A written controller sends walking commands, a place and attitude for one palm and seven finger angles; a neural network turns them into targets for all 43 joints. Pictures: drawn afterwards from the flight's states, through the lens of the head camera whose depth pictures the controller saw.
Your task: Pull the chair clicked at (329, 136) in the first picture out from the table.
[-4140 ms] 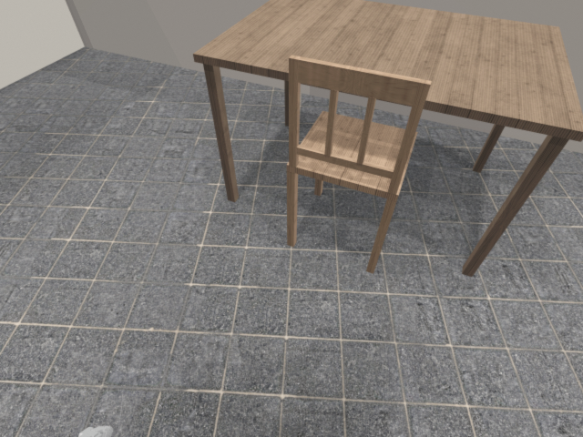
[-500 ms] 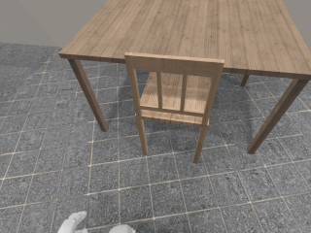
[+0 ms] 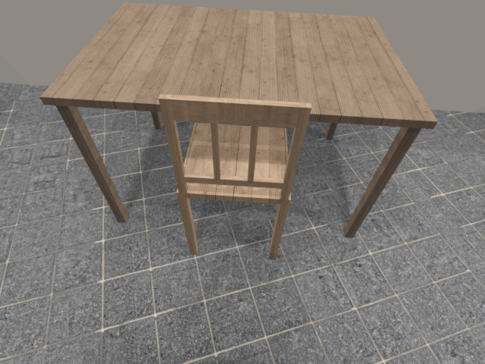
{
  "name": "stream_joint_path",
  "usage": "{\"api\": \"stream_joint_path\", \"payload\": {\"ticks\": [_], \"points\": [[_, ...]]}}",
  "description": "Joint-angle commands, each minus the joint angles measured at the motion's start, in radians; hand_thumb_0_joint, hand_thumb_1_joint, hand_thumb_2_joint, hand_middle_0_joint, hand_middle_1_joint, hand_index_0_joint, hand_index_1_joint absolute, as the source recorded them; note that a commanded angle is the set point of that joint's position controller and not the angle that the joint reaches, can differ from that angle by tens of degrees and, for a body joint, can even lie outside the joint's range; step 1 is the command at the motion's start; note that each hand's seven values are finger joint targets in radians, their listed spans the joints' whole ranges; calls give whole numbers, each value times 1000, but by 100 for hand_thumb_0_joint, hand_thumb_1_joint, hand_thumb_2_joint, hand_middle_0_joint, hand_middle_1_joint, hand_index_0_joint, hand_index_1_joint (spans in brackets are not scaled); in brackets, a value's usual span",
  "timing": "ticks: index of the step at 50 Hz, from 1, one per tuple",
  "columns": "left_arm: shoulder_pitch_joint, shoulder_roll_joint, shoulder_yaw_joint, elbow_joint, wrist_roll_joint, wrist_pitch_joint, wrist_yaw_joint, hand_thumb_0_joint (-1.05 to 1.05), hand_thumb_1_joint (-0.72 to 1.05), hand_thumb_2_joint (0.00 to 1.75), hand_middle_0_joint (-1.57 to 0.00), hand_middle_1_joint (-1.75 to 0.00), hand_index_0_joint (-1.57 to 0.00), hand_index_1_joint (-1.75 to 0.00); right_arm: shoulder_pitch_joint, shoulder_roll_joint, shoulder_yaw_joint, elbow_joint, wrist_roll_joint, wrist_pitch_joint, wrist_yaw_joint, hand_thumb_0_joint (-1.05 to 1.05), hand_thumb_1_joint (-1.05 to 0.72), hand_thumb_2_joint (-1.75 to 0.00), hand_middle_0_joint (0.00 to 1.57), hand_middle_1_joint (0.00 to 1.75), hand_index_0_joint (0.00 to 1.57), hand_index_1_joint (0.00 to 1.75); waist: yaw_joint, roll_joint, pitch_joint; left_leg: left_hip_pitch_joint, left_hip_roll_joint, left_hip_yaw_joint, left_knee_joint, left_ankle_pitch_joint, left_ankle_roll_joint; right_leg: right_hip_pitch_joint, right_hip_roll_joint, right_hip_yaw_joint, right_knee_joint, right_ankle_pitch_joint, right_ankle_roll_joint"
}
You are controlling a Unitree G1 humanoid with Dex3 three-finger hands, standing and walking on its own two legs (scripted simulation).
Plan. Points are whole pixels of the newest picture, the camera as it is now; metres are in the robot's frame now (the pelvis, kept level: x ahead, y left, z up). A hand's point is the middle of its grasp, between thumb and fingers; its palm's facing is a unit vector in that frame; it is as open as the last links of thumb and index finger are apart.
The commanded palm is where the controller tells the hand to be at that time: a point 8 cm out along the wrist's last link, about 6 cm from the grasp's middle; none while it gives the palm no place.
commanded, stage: take the last steps up to it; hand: left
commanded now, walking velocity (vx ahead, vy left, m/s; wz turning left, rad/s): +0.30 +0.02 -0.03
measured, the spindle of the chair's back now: (216, 151) +0.68 +0.10 -0.12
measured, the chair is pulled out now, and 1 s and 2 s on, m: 0.00 0.00 0.00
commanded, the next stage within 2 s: come to a stop and stand still in 0.54 s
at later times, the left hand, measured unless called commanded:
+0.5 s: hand out of the picture +0.04 +0.16 -0.19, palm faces +0.11 -0.98 -0.15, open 7.4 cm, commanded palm none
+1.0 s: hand (164, 288) +0.30 +0.18 -0.17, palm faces -0.01 -0.97 -0.24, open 7.3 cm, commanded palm none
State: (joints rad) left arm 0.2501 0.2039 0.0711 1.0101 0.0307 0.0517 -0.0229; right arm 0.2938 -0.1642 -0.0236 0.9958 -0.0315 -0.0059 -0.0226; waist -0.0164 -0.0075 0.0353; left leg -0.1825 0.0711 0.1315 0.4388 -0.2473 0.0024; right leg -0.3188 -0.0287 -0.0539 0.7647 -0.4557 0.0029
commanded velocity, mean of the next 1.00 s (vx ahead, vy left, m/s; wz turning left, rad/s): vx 0.06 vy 0.03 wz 0.00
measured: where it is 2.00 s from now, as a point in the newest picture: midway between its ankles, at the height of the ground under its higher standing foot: outside the picture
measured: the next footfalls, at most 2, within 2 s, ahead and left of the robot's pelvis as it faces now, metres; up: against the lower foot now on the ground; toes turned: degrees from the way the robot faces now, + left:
right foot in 0.08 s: +0.03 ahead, -0.12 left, +0.00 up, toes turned -5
left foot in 0.50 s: +0.26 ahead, +0.12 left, +0.00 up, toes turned +4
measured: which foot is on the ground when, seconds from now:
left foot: down 0.00-0.08, up 0.10-0.48, down 0.50-1.00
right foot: up 0.00-0.06, down 0.08-0.50, up 0.52-0.80, down 0.82-1.00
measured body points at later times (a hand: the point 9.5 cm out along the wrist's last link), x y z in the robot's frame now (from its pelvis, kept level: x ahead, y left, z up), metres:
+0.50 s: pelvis +0.14 +0.01 -0.02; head +0.16 +0.02 +0.43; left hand +0.04 +0.21 -0.18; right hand +0.22 -0.22 -0.16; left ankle +0.22 +0.11 -0.75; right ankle +0.00 -0.12 -0.74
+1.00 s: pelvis +0.23 +0.00 -0.01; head +0.25 -0.01 +0.44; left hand +0.30 +0.23 -0.15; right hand +0.23 -0.22 -0.17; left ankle +0.22 +0.11 -0.74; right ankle +0.25 -0.10 -0.74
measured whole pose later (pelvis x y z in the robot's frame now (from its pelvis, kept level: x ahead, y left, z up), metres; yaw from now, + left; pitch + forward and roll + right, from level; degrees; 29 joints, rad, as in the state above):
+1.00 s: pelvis +0.23 +0.00 -0.01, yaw -1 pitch +0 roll +1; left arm 0.18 0.16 0.03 1.04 0.02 0.00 0.04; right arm 0.25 -0.16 -0.03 1.08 -0.01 0.03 -0.02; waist -0.02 0.02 0.04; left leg -0.21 0.02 0.11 0.49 -0.28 0.00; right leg -0.29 -0.03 -0.07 0.53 -0.24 -0.03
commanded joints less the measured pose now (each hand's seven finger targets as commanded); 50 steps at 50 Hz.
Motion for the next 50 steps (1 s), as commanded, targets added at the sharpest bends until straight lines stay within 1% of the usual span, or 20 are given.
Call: {"api": "stream_joint_path", "payload": {"ticks": [1, 2, 3, 4, 5, 9, 11, 16, 20, 22, 23, 25, 26, 28, 31, 36, 39, 42, 43, 50], "points": [[25, 13, -7, -42, -6, -56, -4, 0, 90, 90, -20, -30, -20, -30, 59, -185, -51, 3, 2, -16, -1, 0, -90, -90, 20, 30, 20, 30, 12, 125, 3, -41, 182, -196, -141, -223, 115, 127, 37, -59, -288, 115, -19], [84, 32, -2, -14, -5, -65, 2, 0, 90, 90, -20, -30, -20, -30, 49, -160, -46, 8, 8, -18, 2, 0, -90, -90, 20, 30, 20, 30, 39, 72, -2, -112, 140, -146, -53, -238, 81, 240, 15, -28, -387, 153, -28], [137, 94, 10, 5, -1, -76, 14, 0, 90, 90, -20, -30, -20, -30, 40, -101, -36, 0, 19, -22, 9, 0, -90, -90, 20, 30, 20, 30, 63, -80, 5, -303, 62, -61, 120, -266, 41, 389, -120, 164, -484, 13, -80], [226, 187, 29, 26, -3, -77, 23, 0, 90, 90, -20, -30, -20, -30, -29, -66, -24, -45, 18, -28, 17, 0, -90, -90, 20, 30, 20, 30, 113, -277, 48, -490, -33, 34, 346, -346, -2, 420, -328, 472, -618, -117, -181], [275, 191, 33, 39, -14, -88, 31, 0, 90, 90, -20, -30, -20, -30, -116, -122, -33, -65, 6, -25, 21, 0, -90, -90, 20, 30, 20, 30, 141, -251, 77, -534, 0, -70, 486, -321, 8, 340, -374, 570, -663, -147, -232], [134, 77, 4, 19, -7, -109, 40, 0, 90, 90, -20, -30, -20, -30, -43, -81, -43, -3, 3, -22, 36, 0, -90, -90, 20, 30, 20, 30, 23, -94, 127, -484, 46, -95, 593, -78, -5, 217, -267, 274, -626, 127, -193], [155, 59, -4, 32, -9, -123, 39, 0, 90, 90, -20, -30, -20, -30, -39, -64, -41, 3, 4, -22, 38, 0, -90, -90, 20, 30, 20, 30, 20, -103, 102, -456, 38, -72, 559, -19, -19, 227, -235, 183, -610, 324, -175], [221, 69, -6, 78, -5, -132, 49, 0, 90, 90, -20, -30, -20, -30, -126, -45, -33, -34, 11, -27, 46, 0, -90, -90, 20, 30, 20, 30, 41, -111, 83, -451, 18, -41, 412, 19, -11, 303, -229, 119, -559, 610, -174], [204, 85, 0, 93, -2, -123, 53, 0, 90, 90, -20, -30, -20, -30, -137, -41, -27, -41, 16, -40, 47, 0, -90, -90, 20, 30, 20, 30, 36, -133, 78, -279, -20, -23, 249, 8, 20, 263, -223, 80, -487, 706, -142], [188, 84, 2, 98, -8, -120, 53, 0, 90, 90, -20, -30, -20, -30, 7, -59, -31, 5, 9, -49, 30, 0, -90, -90, 20, 30, 20, 30, -31, -111, 8, -63, -79, 14, 113, 89, 36, 243, -171, 29, -290, 822, -109], [197, 69, -2, 98, -10, -115, 51, 0, 90, 90, -20, -30, -20, -30, 116, -98, -40, 42, 3, -54, 22, 0, -90, -90, 20, 30, 20, 30, -65, -67, -39, 99, -58, -22, 78, 159, 47, 166, -139, 21, -121, 727, -88], [232, -14, -11, 56, -27, -112, 44, 0, 90, 90, -20, -30, -20, -30, 254, -258, -70, 54, 0, -50, 2, 0, -90, -90, 20, 30, 20, 30, -75, 259, -181, 316, 348, -539, -88, 407, 240, -148, 64, -38, 393, -150, -35], [188, -4, -12, 37, -21, -106, 48, 0, 90, 90, -20, -30, -20, -30, 201, -248, -66, 44, 11, -43, -5, 0, -90, -90, 20, 30, 20, 30, -66, 161, -137, 229, 365, -561, -138, 263, 276, -208, 27, 36, 511, -159, -52], [120, 1, -8, 28, -14, -98, 40, 0, 90, 90, -20, -30, -20, -30, 48, -147, -47, 6, 13, -51, -10, 0, -90, -90, 20, 30, 20, 30, -26, 164, -13, 45, 301, -458, -194, 57, 256, -263, -50, 65, 548, -29, -43], [166, -39, -11, 43, -5, -70, 31, 0, 90, 90, -20, -30, -20, -30, -41, -90, -32, -11, 9, -60, -6, 0, -90, -90, 20, 30, 20, 30, 47, 105, -2, -135, 206, -245, -215, 126, 194, -108, -73, 32, 332, 37, -22], [143, -63, -33, 30, -6, -54, 49, 0, 90, 90, -20, -30, -20, -30, -64, -95, -20, -7, 8, -40, -9, 0, -90, -90, 20, 30, 20, 30, 50, 71, -12, -155, 185, -186, -177, 238, 186, 48, -45, 9, -19, 135, 8], [168, -7, -31, 40, -5, -62, 58, 0, 90, 90, -20, -30, -20, -30, -73, -81, -13, 10, 19, -26, -10, 0, -90, -90, 20, 30, 20, 30, 78, 17, -13, -164, 114, -134, -52, 202, 96, 181, -42, 34, -296, 336, 16], [29, 99, -31, 1, -9, -66, 58, 0, 90, 90, -20, -30, -20, -30, -14, -36, -10, 28, 28, 0, 0, 0, -90, -90, 20, 30, 20, 30, -1, -65, 25, -74, -15, -92, -27, -19, -4, 15, -189, 223, -388, 442, -75], [6, 112, -27, -4, -11, -67, 58, 0, 90, 90, -20, -30, -20, -30, -4, -37, -11, 38, 25, 13, -1, 0, -90, -90, 20, 30, 20, 30, -6, -147, 30, -57, -20, -82, -4, -19, -10, -1, -185, 230, -401, 439, -88], [-4, 130, -1, -14, -18, -50, 71, 0, 90, 90, -20, -30, -20, -30, 27, -71, -29, 40, 20, 29, -8, 0, -90, -90, 20, 30, 20, 30, 17, -95, -99, -35, -5, -82, 103, 130, -25, 154, -228, 204, -333, 787, -131]]}}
